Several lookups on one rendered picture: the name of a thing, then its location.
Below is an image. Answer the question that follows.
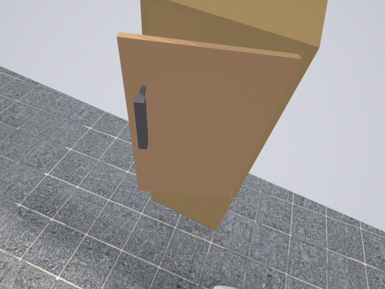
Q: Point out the handle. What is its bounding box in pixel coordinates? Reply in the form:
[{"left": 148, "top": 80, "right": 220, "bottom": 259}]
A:
[{"left": 134, "top": 85, "right": 148, "bottom": 149}]

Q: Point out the cupboard door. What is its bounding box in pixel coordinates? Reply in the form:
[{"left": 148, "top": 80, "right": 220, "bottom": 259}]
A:
[{"left": 117, "top": 32, "right": 301, "bottom": 197}]

